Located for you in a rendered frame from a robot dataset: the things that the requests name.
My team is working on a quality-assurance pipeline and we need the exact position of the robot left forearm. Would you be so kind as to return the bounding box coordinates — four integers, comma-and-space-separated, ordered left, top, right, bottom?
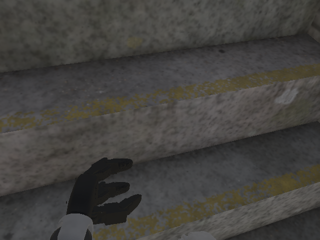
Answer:
50, 213, 94, 240

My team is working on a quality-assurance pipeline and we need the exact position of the left robot hand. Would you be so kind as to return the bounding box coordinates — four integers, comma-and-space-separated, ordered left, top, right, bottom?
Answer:
66, 157, 142, 226

